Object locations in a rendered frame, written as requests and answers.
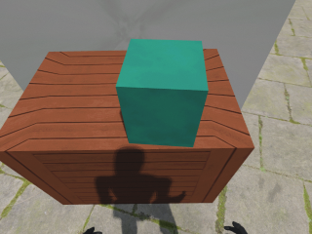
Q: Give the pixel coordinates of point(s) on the pedestal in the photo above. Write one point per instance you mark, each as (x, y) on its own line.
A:
(67, 136)

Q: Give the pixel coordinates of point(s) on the carton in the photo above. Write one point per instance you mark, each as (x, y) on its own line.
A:
(162, 90)

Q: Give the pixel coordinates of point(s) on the robot right hand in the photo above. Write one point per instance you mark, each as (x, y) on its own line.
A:
(238, 228)

